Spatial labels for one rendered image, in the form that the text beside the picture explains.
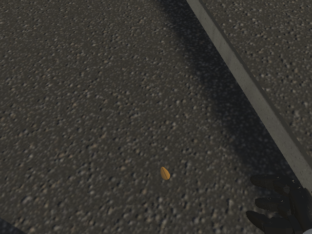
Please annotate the robot right hand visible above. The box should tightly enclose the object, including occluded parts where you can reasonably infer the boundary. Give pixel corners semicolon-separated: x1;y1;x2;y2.
246;173;312;234

